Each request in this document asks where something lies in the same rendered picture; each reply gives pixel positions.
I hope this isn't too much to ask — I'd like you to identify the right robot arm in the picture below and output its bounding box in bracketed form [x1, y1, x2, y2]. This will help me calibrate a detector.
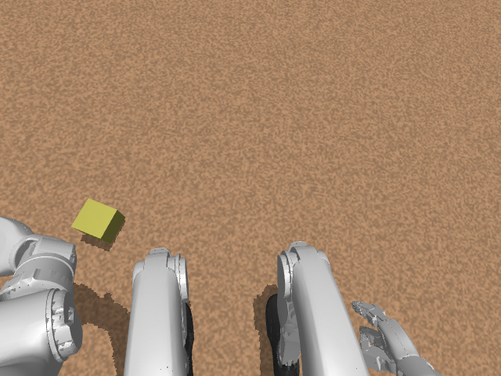
[396, 356, 443, 376]

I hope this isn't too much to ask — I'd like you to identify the right robot hand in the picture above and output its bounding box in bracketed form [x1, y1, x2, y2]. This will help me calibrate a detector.
[351, 301, 420, 376]

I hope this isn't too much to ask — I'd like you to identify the cube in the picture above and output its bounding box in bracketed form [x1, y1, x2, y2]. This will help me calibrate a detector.
[71, 199, 125, 244]

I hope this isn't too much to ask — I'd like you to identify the right robot foot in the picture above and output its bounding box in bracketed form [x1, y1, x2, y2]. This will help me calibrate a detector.
[265, 294, 300, 376]

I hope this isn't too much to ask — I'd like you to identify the left robot hand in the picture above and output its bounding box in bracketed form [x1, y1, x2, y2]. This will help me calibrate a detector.
[0, 216, 34, 277]

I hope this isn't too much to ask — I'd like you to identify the left robot arm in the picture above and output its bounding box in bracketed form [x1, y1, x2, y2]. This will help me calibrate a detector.
[0, 234, 83, 376]

